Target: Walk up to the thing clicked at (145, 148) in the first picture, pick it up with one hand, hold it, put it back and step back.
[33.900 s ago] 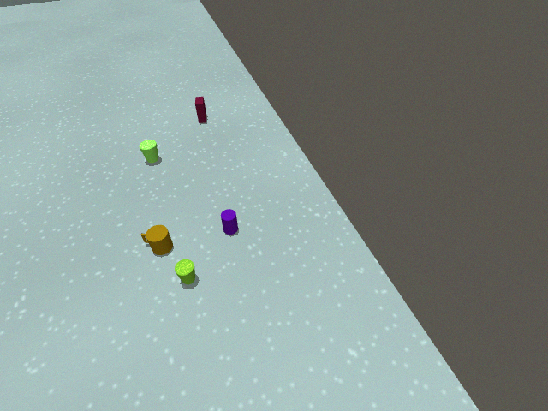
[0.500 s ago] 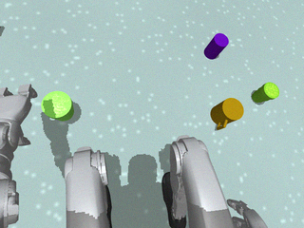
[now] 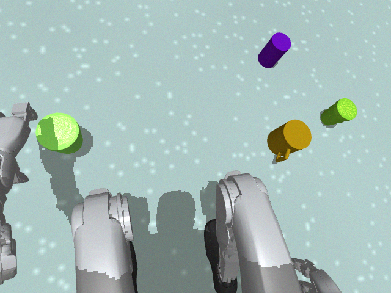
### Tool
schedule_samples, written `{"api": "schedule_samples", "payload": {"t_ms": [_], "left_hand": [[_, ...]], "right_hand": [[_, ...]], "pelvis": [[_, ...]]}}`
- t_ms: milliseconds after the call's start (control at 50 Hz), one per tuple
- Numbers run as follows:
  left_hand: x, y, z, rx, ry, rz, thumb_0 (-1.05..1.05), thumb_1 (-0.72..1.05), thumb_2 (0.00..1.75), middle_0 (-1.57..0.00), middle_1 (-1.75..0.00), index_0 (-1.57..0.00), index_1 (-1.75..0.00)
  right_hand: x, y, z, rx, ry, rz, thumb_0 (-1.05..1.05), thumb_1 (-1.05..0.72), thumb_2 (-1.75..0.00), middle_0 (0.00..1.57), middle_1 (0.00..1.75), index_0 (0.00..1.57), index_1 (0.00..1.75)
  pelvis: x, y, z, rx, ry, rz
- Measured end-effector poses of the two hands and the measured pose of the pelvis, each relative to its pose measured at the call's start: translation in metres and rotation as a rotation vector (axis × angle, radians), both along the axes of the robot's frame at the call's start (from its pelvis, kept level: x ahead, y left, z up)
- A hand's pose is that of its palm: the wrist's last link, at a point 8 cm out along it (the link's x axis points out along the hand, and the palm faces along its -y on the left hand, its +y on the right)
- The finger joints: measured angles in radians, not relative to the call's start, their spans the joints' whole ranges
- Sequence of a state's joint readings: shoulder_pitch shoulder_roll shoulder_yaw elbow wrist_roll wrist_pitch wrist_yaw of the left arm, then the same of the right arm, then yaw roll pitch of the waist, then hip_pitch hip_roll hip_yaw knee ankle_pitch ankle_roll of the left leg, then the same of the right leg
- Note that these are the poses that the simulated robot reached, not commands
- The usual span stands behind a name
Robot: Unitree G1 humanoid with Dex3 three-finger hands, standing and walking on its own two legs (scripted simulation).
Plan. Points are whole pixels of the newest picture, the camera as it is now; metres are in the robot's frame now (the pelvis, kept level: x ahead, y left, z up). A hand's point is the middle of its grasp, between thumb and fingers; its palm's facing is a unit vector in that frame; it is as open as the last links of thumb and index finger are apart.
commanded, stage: rise first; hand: left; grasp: from above
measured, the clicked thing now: (64, 137) +0.48 +0.28 -0.29
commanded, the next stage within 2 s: approach in 0.26 s
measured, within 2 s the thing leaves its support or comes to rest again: neither
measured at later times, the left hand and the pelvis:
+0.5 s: hand (23, 147) +0.43 +0.33 -0.18, palm faces -0.46 -0.07 -0.89, open 14.0 cm; pelvis +0.00 +0.00 -0.01, yaw +0 degrees
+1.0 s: hand (46, 132) +0.46 +0.29 -0.19, palm faces -0.50 -0.08 -0.86, open 13.6 cm; pelvis +0.00 +0.00 -0.01, yaw -2 degrees
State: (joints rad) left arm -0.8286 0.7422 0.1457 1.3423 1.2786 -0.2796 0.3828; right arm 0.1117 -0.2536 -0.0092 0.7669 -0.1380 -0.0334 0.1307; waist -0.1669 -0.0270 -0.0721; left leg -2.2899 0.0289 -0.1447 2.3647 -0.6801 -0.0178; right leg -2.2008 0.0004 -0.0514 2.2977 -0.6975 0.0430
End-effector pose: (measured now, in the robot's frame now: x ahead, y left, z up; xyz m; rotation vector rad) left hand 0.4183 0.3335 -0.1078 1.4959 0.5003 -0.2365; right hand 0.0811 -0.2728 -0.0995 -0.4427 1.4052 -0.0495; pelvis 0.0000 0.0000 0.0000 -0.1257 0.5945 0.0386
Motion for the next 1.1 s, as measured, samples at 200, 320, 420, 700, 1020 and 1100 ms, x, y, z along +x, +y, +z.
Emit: {"api": "schedule_samples", "payload": {"t_ms": [200,320,420,700,1020,1100], "left_hand": [[0.006,-0.003,-0.006,-0.005,-0.002,0.011,0.0,-0.5,0.97,-0.08,-1.08,-0.1,-1.05],[0.009,-0.003,-0.009,-0.008,-0.004,0.011,0.0,-0.5,0.98,-0.08,-1.07,-0.1,-1.04],[0.011,-0.003,-0.011,-0.007,0.001,0.007,0.0,-0.51,0.99,-0.08,-1.07,-0.09,-1.04],[0.061,-0.059,-0.021,-0.03,-0.076,-0.103,0.0,-0.48,0.95,-0.07,-1.09,-0.11,-1.05],[0.047,-0.041,-0.029,0.028,0.088,0.073,0.0,-0.44,0.93,-0.07,-1.15,-0.13,-1.08],[0.025,-0.028,-0.029,-0.014,0.092,0.037,0.0,-0.44,0.92,-0.07,-1.16,-0.12,-1.08]], "right_hand": [[-0.004,-0.001,-0.003,0.002,0.014,0.0,0.0,-0.91,-0.9,0.2,0.3,0.2,0.3],[-0.006,-0.002,-0.005,0.0,0.022,0.001,0.0,-0.91,-0.9,0.2,0.3,0.2,0.3],[-0.007,-0.001,-0.006,-0.001,0.027,0.003,0.0,-0.91,-0.9,0.2,0.3,0.2,0.3],[-0.023,-0.001,0.0,-0.031,0.031,-0.006,0.0,-0.9,-0.89,0.2,0.3,0.2,0.3],[-0.061,0.007,-0.008,0.049,0.111,-0.09,0.0,-0.91,-0.89,0.2,0.3,0.2,0.3],[-0.051,0.008,-0.011,0.057,0.124,-0.054,0.0,-0.91,-0.89,0.2,0.3,0.2,0.3]], "pelvis": [[0.001,-0.001,-0.003,0.0,0.002,-0.004],[0.002,-0.001,-0.006,-0.004,0.001,-0.005],[0.002,0.0,-0.008,-0.006,0.0,-0.005],[0.002,0.0,-0.014,-0.013,0.007,-0.012],[0.002,-0.002,-0.011,-0.002,0.006,-0.023],[0.002,-0.002,-0.01,-0.002,-0.004,-0.013]]}}
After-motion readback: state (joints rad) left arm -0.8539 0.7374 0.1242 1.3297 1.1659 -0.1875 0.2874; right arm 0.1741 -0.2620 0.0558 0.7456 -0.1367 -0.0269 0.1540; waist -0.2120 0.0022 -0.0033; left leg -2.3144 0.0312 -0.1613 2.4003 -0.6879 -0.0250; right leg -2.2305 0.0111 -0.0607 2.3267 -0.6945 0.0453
